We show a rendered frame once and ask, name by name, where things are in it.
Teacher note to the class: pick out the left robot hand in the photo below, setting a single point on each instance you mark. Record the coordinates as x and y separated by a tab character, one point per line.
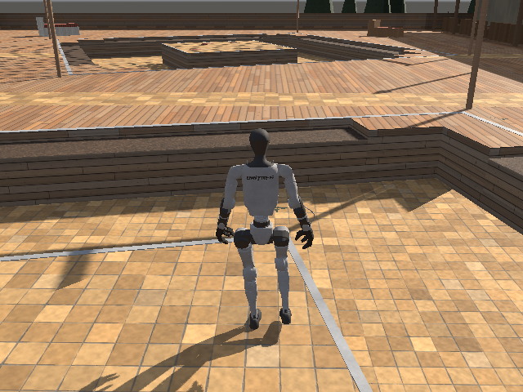
226	231

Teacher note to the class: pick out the right robot hand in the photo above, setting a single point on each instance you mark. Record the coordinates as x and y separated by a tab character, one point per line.
309	236

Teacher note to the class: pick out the robot right forearm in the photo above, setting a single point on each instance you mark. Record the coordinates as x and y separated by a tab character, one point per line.
302	217

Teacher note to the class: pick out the robot left forearm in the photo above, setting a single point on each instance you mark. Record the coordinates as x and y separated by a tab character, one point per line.
223	216

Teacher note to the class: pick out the humanoid robot torso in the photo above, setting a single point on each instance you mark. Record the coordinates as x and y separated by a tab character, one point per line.
261	191

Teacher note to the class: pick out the left robot upper arm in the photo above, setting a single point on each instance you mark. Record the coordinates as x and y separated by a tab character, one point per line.
234	173

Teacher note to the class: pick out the right robot upper arm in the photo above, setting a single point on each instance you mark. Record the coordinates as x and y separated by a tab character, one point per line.
290	184

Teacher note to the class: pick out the robot head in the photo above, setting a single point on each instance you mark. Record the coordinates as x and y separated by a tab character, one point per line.
259	141

